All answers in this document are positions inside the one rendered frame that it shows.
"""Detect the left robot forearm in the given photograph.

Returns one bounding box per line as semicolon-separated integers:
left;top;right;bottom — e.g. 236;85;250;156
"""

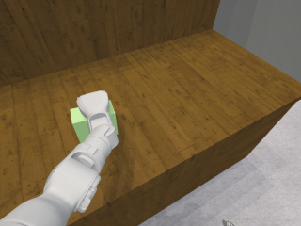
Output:
43;110;119;192

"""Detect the left robot hand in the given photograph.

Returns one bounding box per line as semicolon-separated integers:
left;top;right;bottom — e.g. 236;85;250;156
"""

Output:
76;90;110;118

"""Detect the table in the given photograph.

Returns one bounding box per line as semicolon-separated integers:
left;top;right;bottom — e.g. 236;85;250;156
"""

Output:
0;0;301;226

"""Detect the sponge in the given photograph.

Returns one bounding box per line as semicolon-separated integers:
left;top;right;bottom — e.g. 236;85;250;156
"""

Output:
70;100;119;143

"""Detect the robot left upper arm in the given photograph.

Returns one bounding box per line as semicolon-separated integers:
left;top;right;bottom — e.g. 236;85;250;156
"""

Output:
0;157;101;226

